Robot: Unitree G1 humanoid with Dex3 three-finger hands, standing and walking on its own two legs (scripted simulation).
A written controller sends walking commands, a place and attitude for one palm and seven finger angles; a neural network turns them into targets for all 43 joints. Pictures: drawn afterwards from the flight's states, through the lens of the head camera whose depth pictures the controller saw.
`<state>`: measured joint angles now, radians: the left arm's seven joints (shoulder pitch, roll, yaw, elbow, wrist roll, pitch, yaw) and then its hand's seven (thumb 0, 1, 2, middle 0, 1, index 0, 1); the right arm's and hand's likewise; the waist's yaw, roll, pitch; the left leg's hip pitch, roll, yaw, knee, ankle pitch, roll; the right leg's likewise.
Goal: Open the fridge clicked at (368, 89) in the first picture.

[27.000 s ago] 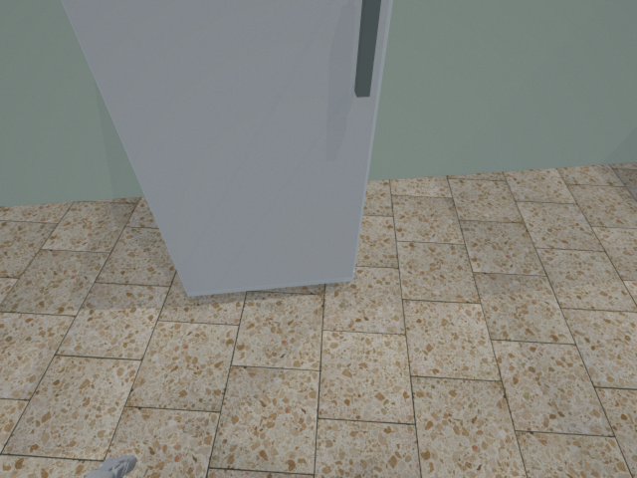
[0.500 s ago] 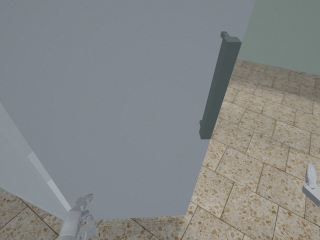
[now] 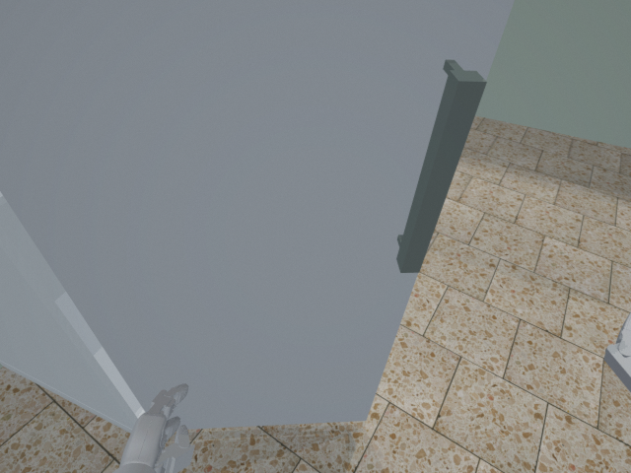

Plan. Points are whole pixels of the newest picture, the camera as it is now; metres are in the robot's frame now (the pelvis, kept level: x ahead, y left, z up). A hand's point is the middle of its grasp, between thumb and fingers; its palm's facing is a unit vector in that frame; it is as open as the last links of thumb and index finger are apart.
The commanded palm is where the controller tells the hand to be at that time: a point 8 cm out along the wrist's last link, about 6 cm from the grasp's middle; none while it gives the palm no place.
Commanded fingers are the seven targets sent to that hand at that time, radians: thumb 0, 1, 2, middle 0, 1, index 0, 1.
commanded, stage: step back with the hand held close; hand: right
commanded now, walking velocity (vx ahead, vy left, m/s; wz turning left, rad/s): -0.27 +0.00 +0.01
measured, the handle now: (426, 179) +0.41 -0.14 +0.20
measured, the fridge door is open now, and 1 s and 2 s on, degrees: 64 64 64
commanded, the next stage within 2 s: stop stepping back and stand still in 0.96 s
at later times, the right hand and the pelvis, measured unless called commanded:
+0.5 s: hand out of the picture +0.13 -0.28 +0.16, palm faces +0.44 +0.77 -0.46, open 7.4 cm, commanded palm +0.07 -0.32 +0.17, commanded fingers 0.00 -0.90 -0.90 0.20 0.30 0.20 0.30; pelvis -0.07 -0.02 -0.01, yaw +0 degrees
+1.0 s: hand out of the picture +0.02 -0.30 +0.17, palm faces +0.52 +0.74 -0.42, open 7.4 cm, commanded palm -0.04 -0.33 +0.17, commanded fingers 0.00 -0.90 -0.90 0.20 0.30 0.20 0.30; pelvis -0.17 -0.02 -0.03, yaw -1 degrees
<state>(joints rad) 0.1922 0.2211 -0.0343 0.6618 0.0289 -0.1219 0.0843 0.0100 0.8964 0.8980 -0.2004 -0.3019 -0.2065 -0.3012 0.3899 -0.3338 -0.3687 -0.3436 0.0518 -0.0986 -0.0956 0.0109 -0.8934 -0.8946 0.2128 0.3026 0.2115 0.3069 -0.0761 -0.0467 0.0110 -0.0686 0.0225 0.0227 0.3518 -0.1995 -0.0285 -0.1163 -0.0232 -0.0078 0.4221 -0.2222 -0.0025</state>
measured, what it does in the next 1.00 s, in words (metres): walks backwards: left foot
